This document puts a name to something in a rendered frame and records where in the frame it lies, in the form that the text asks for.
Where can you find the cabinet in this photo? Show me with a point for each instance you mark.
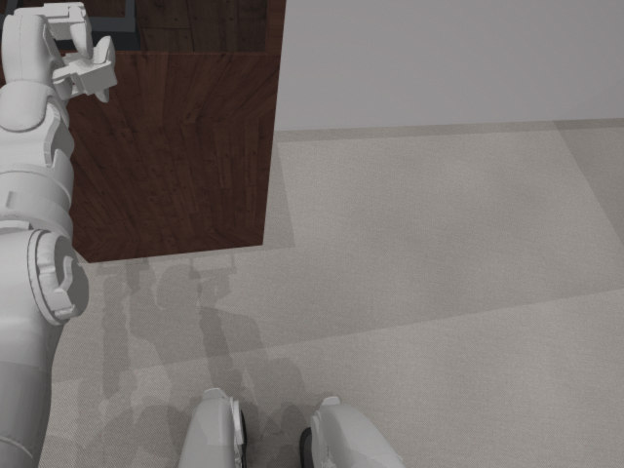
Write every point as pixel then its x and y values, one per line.
pixel 178 160

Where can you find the robot left hand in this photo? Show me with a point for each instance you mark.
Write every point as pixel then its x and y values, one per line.
pixel 29 52

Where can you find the robot left upper arm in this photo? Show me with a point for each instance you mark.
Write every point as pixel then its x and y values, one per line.
pixel 42 286

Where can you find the robot left forearm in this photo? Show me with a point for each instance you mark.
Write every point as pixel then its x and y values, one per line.
pixel 36 175

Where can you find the handle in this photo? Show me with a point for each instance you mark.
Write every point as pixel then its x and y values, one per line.
pixel 123 31

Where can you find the robot right thigh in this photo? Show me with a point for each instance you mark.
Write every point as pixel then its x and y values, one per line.
pixel 349 439

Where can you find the robot right shin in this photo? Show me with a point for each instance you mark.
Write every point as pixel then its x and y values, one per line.
pixel 318 462

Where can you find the drawer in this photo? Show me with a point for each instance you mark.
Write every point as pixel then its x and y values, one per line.
pixel 184 25

